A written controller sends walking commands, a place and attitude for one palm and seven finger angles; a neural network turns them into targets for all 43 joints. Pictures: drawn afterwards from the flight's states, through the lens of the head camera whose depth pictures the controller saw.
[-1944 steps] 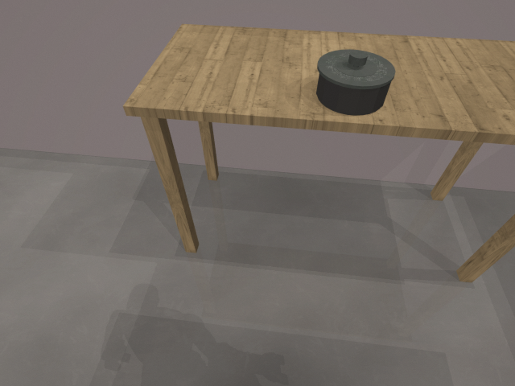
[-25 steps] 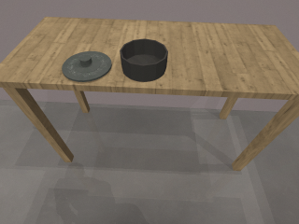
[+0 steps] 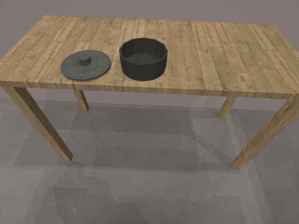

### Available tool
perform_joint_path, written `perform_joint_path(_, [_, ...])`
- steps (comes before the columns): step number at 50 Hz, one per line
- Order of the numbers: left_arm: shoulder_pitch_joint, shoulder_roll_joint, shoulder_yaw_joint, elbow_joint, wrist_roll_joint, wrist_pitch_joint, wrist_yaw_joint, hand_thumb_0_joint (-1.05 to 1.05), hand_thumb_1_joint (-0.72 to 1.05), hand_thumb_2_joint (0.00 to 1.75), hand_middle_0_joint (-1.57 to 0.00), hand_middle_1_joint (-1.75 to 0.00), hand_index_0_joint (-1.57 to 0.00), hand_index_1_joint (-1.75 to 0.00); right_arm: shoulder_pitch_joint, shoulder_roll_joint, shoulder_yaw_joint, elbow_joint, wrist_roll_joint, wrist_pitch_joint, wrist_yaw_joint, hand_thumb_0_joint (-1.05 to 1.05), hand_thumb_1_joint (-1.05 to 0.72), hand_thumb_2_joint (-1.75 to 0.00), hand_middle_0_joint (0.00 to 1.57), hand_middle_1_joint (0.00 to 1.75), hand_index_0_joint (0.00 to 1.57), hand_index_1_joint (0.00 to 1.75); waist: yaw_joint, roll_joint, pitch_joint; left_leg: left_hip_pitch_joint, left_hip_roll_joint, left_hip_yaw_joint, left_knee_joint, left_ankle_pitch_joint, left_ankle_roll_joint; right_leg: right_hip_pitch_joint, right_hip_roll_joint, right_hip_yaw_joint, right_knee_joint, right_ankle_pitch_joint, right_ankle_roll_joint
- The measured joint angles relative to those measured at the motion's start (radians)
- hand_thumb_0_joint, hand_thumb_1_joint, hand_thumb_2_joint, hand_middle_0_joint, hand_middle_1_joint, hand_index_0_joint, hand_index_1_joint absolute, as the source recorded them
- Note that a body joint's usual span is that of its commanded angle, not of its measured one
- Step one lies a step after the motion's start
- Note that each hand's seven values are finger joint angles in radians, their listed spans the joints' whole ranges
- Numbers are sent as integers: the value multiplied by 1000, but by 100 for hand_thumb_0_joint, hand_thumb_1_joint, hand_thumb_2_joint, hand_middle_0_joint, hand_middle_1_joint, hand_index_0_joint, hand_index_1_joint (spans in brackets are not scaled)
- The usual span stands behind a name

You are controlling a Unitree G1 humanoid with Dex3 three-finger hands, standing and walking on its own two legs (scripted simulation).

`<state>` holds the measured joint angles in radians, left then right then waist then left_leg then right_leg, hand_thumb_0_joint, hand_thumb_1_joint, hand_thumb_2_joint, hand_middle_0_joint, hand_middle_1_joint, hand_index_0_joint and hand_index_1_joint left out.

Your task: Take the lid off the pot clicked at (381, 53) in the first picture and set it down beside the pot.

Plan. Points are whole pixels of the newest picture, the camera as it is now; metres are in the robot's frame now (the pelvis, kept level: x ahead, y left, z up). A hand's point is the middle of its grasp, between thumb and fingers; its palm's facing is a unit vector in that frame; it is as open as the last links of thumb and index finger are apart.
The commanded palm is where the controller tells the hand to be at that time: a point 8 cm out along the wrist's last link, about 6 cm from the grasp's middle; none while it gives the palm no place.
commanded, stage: let the arm hang, fingers relaxed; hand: left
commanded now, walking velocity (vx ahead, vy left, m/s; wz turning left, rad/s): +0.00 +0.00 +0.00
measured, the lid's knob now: (84, 58) +0.67 +0.29 +0.05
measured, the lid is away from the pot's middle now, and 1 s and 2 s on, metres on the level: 0.23 0.23 0.23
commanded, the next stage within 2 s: look to check the result in 0.12 s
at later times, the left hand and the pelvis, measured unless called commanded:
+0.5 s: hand out of the picture +0.00 +0.16 -0.18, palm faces +0.04 -0.98 -0.18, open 7.3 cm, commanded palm none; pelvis +0.00 +0.00 +0.00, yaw +0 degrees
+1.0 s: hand out of the picture -0.01 +0.16 -0.18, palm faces +0.04 -0.98 -0.18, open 7.3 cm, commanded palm none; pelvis +0.00 +0.00 +0.00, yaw -1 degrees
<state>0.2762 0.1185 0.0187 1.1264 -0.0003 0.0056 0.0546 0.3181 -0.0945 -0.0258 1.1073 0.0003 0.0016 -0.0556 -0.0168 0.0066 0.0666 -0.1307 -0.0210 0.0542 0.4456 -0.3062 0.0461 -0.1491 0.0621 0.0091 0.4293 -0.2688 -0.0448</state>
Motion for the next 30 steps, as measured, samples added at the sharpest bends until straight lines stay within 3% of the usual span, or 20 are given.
perform_joint_path(30, [3,-2,1,0,0,-1,1,2,93,90,-19,-30,-20,-30,-5,4,1,6,0,-3,-3,0,-91,-90,20,29,19,30,0,0,3,11,-3,9,-5,-2,4,4,-3,9,6,-5,4])
